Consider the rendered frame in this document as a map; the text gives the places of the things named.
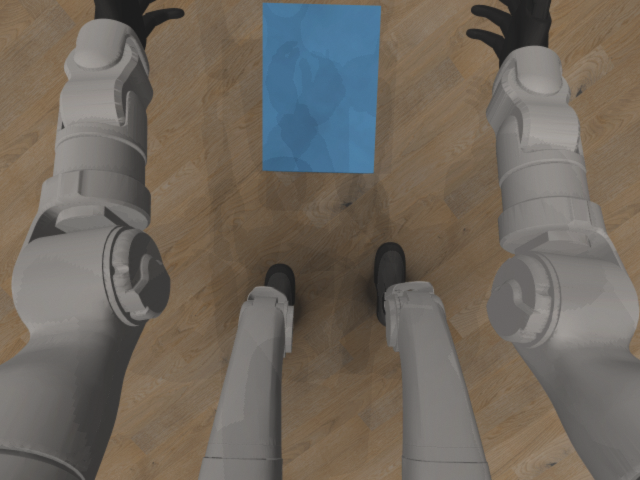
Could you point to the right robot upper arm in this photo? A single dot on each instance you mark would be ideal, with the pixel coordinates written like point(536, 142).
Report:
point(571, 319)

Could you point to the left robot thigh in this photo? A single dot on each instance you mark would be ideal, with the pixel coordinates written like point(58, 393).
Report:
point(246, 431)

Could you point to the right robot hand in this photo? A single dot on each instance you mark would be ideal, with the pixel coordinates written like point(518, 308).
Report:
point(527, 24)

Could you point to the left robot shin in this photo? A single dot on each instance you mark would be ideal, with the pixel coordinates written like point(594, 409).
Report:
point(262, 291)

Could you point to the left robot forearm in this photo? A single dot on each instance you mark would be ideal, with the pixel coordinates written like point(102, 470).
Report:
point(101, 140)

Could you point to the left robot upper arm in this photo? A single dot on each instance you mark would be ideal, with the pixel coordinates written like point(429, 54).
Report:
point(85, 298)

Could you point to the left robot hand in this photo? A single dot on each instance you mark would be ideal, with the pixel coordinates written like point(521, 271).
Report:
point(130, 12)

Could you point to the right robot forearm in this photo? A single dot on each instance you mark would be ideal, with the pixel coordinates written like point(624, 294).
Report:
point(541, 166)

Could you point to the carton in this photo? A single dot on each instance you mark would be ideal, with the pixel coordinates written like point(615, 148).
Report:
point(320, 79)

